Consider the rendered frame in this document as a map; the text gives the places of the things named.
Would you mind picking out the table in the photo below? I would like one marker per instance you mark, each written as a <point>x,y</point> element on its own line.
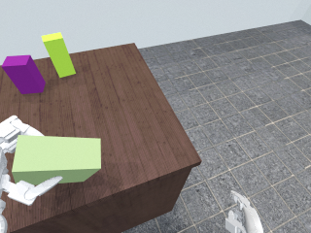
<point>146,154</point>

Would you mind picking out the robot left hand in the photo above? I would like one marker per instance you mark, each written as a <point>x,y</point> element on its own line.
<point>23,192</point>

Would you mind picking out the sponge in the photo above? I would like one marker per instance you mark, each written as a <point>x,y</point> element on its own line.
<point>39,158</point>

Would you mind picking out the robot right hand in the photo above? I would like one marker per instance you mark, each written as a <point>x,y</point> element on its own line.
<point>245,222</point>

